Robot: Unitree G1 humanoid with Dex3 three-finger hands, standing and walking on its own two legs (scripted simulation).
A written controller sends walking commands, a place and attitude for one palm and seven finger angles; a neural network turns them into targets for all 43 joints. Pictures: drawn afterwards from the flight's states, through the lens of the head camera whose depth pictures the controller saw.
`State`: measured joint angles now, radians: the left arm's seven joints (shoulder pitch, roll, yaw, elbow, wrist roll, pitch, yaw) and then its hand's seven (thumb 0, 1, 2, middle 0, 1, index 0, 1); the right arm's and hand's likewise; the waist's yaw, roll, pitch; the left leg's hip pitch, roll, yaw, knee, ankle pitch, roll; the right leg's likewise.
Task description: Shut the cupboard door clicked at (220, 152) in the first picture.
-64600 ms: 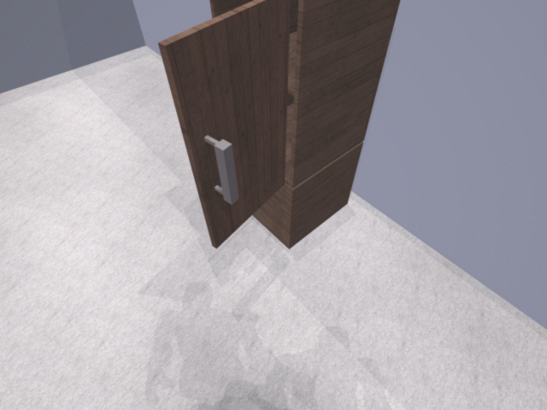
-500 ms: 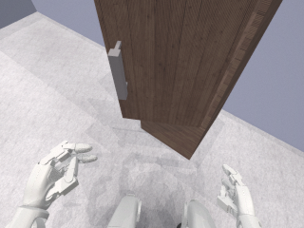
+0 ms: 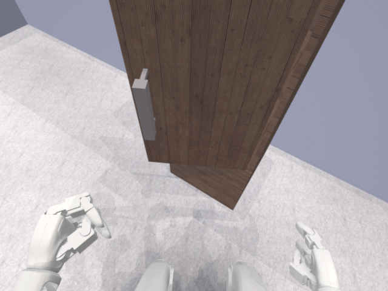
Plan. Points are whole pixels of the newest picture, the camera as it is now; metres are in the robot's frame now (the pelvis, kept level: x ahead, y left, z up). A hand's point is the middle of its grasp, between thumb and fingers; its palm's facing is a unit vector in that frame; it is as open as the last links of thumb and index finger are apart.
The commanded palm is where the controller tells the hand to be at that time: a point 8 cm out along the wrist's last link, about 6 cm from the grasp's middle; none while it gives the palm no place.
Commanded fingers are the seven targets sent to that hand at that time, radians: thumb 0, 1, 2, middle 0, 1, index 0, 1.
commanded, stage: raise the hand and make a fist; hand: left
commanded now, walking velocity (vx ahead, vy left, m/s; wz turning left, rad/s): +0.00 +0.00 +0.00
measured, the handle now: (147, 106) +0.49 +0.15 +0.07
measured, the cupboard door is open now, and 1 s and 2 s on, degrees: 28 28 28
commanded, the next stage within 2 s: bring the fist close to the handle in 0.76 s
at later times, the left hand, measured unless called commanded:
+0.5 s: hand (101, 217) +0.23 +0.18 +0.07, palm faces -0.03 -1.00 -0.05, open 3.1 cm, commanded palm +0.21 +0.23 +0.07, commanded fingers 0.00 0.90 0.90 -1.30 -1.50 -1.30 -1.50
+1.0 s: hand (108, 215) +0.24 +0.17 +0.07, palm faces -0.03 -1.00 -0.04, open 3.1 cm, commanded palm +0.24 +0.22 +0.07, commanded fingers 0.00 0.90 0.90 -1.30 -1.50 -1.30 -1.50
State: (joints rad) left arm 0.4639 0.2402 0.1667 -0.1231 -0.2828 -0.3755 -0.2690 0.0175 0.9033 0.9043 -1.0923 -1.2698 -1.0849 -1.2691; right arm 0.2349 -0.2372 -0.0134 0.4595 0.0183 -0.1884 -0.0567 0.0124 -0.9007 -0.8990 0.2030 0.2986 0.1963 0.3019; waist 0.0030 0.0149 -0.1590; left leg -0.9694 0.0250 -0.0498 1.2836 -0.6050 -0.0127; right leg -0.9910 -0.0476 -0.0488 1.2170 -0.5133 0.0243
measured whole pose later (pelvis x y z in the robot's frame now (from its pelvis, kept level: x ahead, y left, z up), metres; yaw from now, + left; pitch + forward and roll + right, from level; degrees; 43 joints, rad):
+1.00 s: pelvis +0.00 -0.01 +0.01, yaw +0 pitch +16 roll -2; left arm 0.33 0.23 0.15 -0.01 -0.28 -0.38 -0.28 0.02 0.90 0.90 -1.31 -1.50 -1.30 -1.50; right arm 0.25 -0.24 0.01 0.47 0.02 -0.16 -0.06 0.01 -0.90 -0.90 0.20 0.30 0.20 0.30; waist 0.00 0.03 -0.16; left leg -0.94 0.03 -0.06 1.24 -0.59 -0.03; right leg -0.96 -0.04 -0.06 1.19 -0.51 0.01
